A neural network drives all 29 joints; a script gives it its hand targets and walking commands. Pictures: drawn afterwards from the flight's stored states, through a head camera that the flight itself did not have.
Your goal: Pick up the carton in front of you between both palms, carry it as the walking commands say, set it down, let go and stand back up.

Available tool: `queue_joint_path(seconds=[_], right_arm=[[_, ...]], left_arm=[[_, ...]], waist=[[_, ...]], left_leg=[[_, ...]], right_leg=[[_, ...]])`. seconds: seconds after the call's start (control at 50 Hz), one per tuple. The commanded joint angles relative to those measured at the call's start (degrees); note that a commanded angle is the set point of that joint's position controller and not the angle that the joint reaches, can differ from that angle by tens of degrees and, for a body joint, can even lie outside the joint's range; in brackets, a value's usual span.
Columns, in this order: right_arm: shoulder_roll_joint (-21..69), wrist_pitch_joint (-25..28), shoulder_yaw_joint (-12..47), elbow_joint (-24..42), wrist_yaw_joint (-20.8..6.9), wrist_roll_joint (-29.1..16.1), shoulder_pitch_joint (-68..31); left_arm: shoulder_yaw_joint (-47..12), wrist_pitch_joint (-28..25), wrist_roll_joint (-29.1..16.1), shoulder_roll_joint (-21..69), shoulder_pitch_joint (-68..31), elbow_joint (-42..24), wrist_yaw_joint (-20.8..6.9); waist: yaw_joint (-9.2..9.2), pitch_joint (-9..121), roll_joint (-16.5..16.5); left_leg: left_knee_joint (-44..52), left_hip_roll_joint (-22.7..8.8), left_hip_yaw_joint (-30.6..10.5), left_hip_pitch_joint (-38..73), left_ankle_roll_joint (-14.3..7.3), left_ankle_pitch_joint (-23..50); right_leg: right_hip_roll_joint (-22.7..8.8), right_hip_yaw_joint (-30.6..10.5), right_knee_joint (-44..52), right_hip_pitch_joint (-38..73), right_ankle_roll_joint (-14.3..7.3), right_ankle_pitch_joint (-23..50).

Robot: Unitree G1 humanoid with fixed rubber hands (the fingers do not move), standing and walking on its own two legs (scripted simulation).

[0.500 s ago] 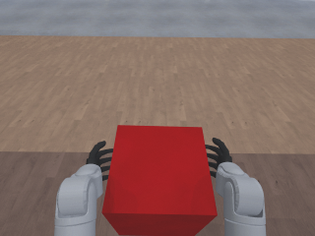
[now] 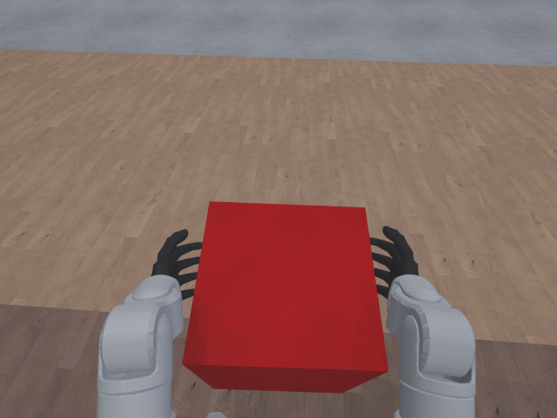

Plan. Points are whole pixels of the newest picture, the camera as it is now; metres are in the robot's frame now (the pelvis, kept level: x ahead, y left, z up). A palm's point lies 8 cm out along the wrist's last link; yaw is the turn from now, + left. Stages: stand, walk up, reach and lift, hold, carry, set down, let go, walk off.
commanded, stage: carry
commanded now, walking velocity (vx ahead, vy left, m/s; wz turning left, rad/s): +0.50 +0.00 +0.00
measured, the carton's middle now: (282, 306) +0.29 +0.01 +0.00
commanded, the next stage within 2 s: none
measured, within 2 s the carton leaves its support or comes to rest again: neither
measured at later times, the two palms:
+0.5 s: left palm (215, 134) +0.61 +0.15 +0.08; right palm (366, 134) +0.61 -0.15 +0.09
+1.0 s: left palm (251, 36) +1.02 +0.11 +0.10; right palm (359, 35) +1.03 -0.18 +0.11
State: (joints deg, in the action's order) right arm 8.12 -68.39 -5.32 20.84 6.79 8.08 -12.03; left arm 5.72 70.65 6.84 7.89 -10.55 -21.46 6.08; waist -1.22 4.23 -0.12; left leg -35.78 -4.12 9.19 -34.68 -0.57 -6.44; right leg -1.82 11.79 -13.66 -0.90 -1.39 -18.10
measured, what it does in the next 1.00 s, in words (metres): walks ahead: left foot, then right foot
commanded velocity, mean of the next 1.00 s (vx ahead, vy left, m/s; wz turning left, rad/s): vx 0.50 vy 0.00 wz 0.00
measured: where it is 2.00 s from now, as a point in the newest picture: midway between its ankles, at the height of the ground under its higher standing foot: (293, 207)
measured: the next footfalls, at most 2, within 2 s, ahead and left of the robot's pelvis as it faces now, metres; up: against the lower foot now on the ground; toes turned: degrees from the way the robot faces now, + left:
left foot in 0.10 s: +0.25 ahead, +0.10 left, +0.00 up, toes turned +10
right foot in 0.58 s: +0.57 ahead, -0.10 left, +0.00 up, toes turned -12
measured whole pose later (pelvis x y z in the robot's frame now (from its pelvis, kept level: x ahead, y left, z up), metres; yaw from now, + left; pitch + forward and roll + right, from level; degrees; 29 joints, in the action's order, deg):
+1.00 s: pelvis +0.65 -0.03 -0.01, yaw -2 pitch +5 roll -1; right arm 1.1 -69.6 -13.6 -3.5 8.8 6.1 -41.4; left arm 11.0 71.2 5.0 2.3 -40.6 3.8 9.1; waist -1.9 -0.6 1.4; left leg -33.3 -2.9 4.5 -34.1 -3.1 -0.2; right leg 0.0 12.1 -29.1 -9.3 -3.7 -18.3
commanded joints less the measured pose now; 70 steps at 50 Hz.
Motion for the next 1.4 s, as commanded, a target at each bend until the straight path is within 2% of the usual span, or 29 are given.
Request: queue_joint_path(seconds=[0.0, 0.06, 0.08, 0.1, 0.12, 0.14, 0.18, 0.2, 0.34, 0.48, 0.54, 0.56, 0.58, 0.6, 0.62, 0.66, 0.68, 0.76, 0.84, 0.98, 1.02, 1.04, 1.06, 1.08, 1.1, 1.14, 1.16, 1.26, 1.38], right_arm=[[55.2, -1.6, 40.1, -1.9, -15.3, -23.8, -19.8], [55.4, -1.6, 39.8, -3.1, -16.2, -24.6, -19.6], [55.6, -1.5, 39.5, -3.4, -16.5, -24.6, -19.5], [54.9, -1.1, 38.6, -4.9, -16.8, -23.7, -19.2], [56.4, -0.6, 39.2, -6.3, -17.0, -24.2, -18.8], [58.0, -0.2, 39.4, -5.1, -17.2, -25.3, -19.9], [60.8, 0.7, 40.5, -3.5, -17.5, -26.5, -21.9], [61.5, 1.1, 41.0, -2.8, -17.6, -27.0, -22.8], [59.0, 2.6, 41.5, -1.6, -18.8, -27.5, -18.5], [49.6, 1.6, 40.6, -0.3, -16.6, -26.4, -24.9], [44.1, 0.2, 40.1, -2.1, -15.2, -26.3, -31.9], [42.2, -0.4, 39.7, -3.4, -14.7, -26.3, -35.1], [42.4, -1.2, 39.6, -4.5, -14.3, -26.8, -37.8], [42.7, -1.6, 39.0, -5.8, -14.0, -27.2, -41.0], [44.0, -1.7, 38.3, -8.6, -13.8, -27.3, -44.2], [47.5, -1.4, 36.9, -11.7, -13.8, -28.4, -48.4], [49.3, -1.2, 36.3, -13.1, -13.8, -28.9, -50.5], [53.8, 0.0, 35.0, -16.7, -13.0, -29.3, -59.2], [55.0, -0.2, 32.6, -20.9, -12.0, -28.6, -62.1], [58.1, -1.7, 28.6, -24.5, -13.7, -28.3, -64.5], [58.6, -2.0, 27.2, -26.9, -14.6, -28.1, -62.6], [58.4, -2.0, 26.2, -28.0, -15.1, -27.7, -61.4], [57.9, -2.2, 24.8, -29.4, -15.5, -27.6, -60.4], [55.5, -1.6, 24.2, -30.0, -15.4, -26.4, -61.0], [57.5, -1.3, 24.5, -29.8, -15.6, -27.3, -60.4], [60.4, -0.7, 26.2, -23.8, -15.9, -29.9, -66.6], [61.6, -0.4, 27.7, -20.9, -15.7, -31.6, -69.9], [62.1, 0.7, 31.8, -14.1, -14.5, -34.2, -70.8], [58.4, 0.5, 33.6, -16.0, -14.5, -32.1, -65.7]], left_arm=[[-39.3, -0.3, -24.6, 51.3, -25.3, -2.4, -17.2], [-39.6, -0.4, -24.2, 51.4, -26.0, -2.3, -17.1], [-39.8, -0.5, -24.0, 51.0, -26.4, -2.0, -17.2], [-40.4, -0.2, -24.5, 51.6, -27.9, -2.7, -17.2], [-40.9, -0.5, -24.7, 51.7, -28.0, -2.8, -17.3], [-41.3, -1.1, -24.7, 53.6, -28.9, -2.0, -17.3], [-41.6, -2.6, -24.8, 56.6, -29.3, -2.0, -17.1], [-41.8, -3.3, -24.9, 57.9, -28.8, -1.9, -16.9], [-43.1, -6.3, -22.7, 58.5, -23.4, -2.3, -14.8], [-43.7, -4.0, -25.6, 49.3, -33.4, -5.7, -14.3], [-41.6, -2.6, -25.6, 43.8, -38.2, -1.3, -13.9], [-40.1, -2.2, -25.6, 42.1, -39.3, 0.9, -13.7], [-38.3, -1.8, -24.8, 39.2, -41.4, 2.9, -13.5], [-37.2, -1.6, -25.1, 39.4, -43.5, 5.5, -13.3], [-36.9, -1.3, -26.4, 40.6, -46.7, 6.4, -13.4], [-37.2, -1.6, -28.1, 45.4, -52.3, 8.1, -13.6], [-37.2, -1.8, -29.2, 47.7, -56.1, 8.4, -13.7], [-36.4, -2.8, -31.8, 51.9, -67.3, 10.3, -14.2], [-33.4, -2.5, -31.5, 52.5, -70.1, 14.5, -13.7], [-30.2, -1.5, -29.0, 56.2, -69.7, 20.0, -13.5], [-29.9, -1.3, -28.2, 56.7, -69.1, 21.6, -13.3], [-29.8, -1.3, -27.8, 56.7, -68.7, 22.2, -13.3], [-29.8, -1.2, -27.5, 56.8, -67.9, 23.3, -13.3], [-29.3, -0.9, -28.0, 59.5, -68.6, 24.2, -13.3], [-29.6, -1.3, -27.7, 59.0, -70.1, 22.4, -13.1], [-30.3, -2.1, -28.6, 60.9, -74.5, 19.1, -12.4], [-30.5, -2.5, -28.7, 61.1, -75.2, 17.3, -11.7], [-31.3, -4.1, -26.7, 59.7, -70.3, 14.1, -9.3], [-32.8, -4.5, -23.9, 55.8, -67.6, 12.9, -9.4]], waist=[[-0.21, 7.7, -9.0], [1.62, 13.1, -7.7], [2.85, 16.4, -4.4], [3.09, 21.6, 8.0], [2.77, 21.3, 17.0], [2.56, 20.1, 12.5], [2.59, 18.3, 3.1], [2.18, 17.6, 2.3], [2.00, 14.1, 8.1], [3.04, 7.4, 9.2], [0.32, 12.6, 7.3], [-2.14, 17.1, 2.8], [-1.58, 22.1, -10.3], [-2.91, 22.5, -19.7], [-1.94, 21.5, -15.2], [-1.85, 19.8, -3.5], [-1.00, 19.7, -2.6], [-0.65, 20.6, -5.2], [-1.85, 19.1, -5.6], [-2.66, 16.4, -5.9], [0.44, 18.6, -3.4], [2.25, 20.5, -0.1], [2.88, 24.5, 6.5], [4.96, 30.1, 20.7], [5.77, 30.4, 18.4], [6.00, 26.5, 6.9], [5.21, 25.5, 4.5], [5.59, 27.4, 5.8], [7.73, 23.5, 6.2]], left_leg=[[6.8, 2.6, 4.5, 3.0, -1.1, 5.0], [10.8, 6.7, 9.0, 24.1, -2.2, 1.8], [10.8, 1.5, 2.7, 36.1, -2.6, -2.3], [15.0, -15.2, -24.3, 47.6, -9.8, -11.9], [22.5, -21.5, -40.5, 52.9, -15.0, -7.8], [21.6, -21.0, -35.5, 51.0, -14.6, -1.3], [20.8, -17.5, -23.9, 43.4, -10.4, 7.5], [21.8, -16.0, -19.7, 40.3, -8.5, 7.9], [23.7, -11.1, -5.7, 40.7, -6.9, 13.2], [20.8, -9.0, -0.4, 39.6, -5.9, 18.9], [3.1, -6.0, 4.8, 36.0, -3.2, 28.1], [-9.5, -4.2, 5.0, 29.0, -2.0, 19.5], [-26.5, 1.0, 3.5, 14.2, 0.2, 2.8], [-38.9, 7.8, -2.8, -0.5, 0.5, -22.2], [-45.9, 4.1, -8.6, -4.8, -1.7, -22.4], [-42.8, 0.0, -10.5, -6.0, -3.7, -17.3], [-38.5, -1.2, -10.8, -4.4, -3.7, -14.7], [-28.0, -0.8, -8.3, -3.5, -2.5, -11.4], [-14.5, 0.2, -5.6, -6.4, -1.5, -5.6], [8.4, 4.4, -0.4, 4.6, -3.2, 10.9], [15.3, 6.2, 2.2, 18.9, -3.7, 15.0], [13.2, 2.3, -1.5, 29.3, -3.4, 18.9], [3.4, -8.7, -14.2, 41.0, -2.8, 39.9], [4.6, -16.9, -33.4, 57.6, -14.5, 37.2], [6.6, -17.9, -36.5, 58.0, -17.1, 27.3], [7.3, -14.3, -30.7, 53.1, -14.5, 26.2], [7.8, -13.6, -28.3, 50.2, -13.7, 27.0], [5.6, -10.7, -20.5, 49.5, -12.4, 37.0], [2.5, -2.1, -9.4, 44.7, -9.1, 38.7]], right_leg=[[-11.4, -3.5, -0.9, 8.9, -4.2, 39.2], [-8.8, 2.2, -17.7, 2.7, -1.1, 45.3], [-7.7, 1.4, -27.6, -6.0, 0.1, 32.6], [-2.4, 0.3, -45.4, -20.6, 2.4, 17.2], [3.5, -4.8, -56.8, -35.0, 2.7, -8.3], [-0.1, -10.3, -62.4, -38.2, 1.2, -8.6], [-4.8, -11.9, -57.9, -37.0, -0.4, -3.1], [-5.8, -11.7, -53.2, -35.3, -0.4, -0.4], [-3.6, -4.2, -31.7, -36.3, 1.6, 8.1], [-0.8, 0.4, -17.6, -30.5, -0.7, 17.1], [3.9, 4.0, -14.1, -12.7, -2.3, 12.7], [1.6, 0.5, -14.8, -0.9, -2.2, 8.2], [-13.7, -24.9, -10.9, 10.2, -8.5, 0.4], [-20.6, -43.2, -2.8, 16.0, -14.4, 1.4], [-20.5, -39.0, -4.0, 15.1, -14.4, 6.8], [-17.4, -28.8, -7.4, 7.8, -11.7, 17.8], [-16.4, -25.0, -6.9, 4.6, -10.2, 18.2], [-14.4, -17.8, -5.1, 2.2, -10.7, 18.5], [-11.7, -12.7, -7.4, 5.9, -11.2, 27.0], [-8.3, -5.5, -15.3, 8.6, -6.7, 35.2], [-5.9, -1.9, -27.3, 5.0, -3.2, 37.3], [-3.9, -1.8, -35.6, -2.9, -1.9, 26.9], [-1.8, -3.1, -44.9, -13.6, -1.0, 5.6], [5.9, -7.3, -59.3, -33.7, 0.5, -12.9], [4.5, -11.2, -66.3, -40.3, -0.5, -15.1], [1.2, -12.9, -62.6, -44.9, -1.5, -10.1], [0.0, -13.1, -59.0, -44.8, -1.6, -7.5], [0.1, -10.7, -46.2, -43.4, -1.4, -2.4], [5.6, -3.3, -17.4, -31.8, -1.3, 20.6]])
